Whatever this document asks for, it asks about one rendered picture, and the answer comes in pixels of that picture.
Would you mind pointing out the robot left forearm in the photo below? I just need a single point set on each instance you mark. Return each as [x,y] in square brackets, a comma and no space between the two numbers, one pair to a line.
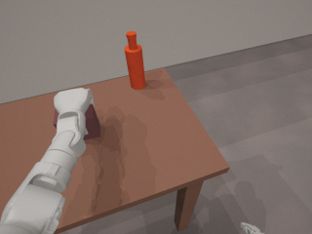
[53,172]

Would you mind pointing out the sponge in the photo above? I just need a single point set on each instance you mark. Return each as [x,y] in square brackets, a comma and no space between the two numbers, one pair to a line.
[91,123]

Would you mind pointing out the left robot upper arm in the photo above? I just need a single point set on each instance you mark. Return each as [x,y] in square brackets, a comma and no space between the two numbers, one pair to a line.
[37,210]

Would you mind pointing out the table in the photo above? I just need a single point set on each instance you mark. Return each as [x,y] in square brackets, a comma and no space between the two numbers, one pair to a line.
[151,144]

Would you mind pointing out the left robot hand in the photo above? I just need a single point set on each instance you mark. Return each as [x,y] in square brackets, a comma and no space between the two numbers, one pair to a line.
[79,99]

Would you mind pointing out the right robot hand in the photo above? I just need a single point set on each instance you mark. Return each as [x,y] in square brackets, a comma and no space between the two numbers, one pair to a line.
[249,229]

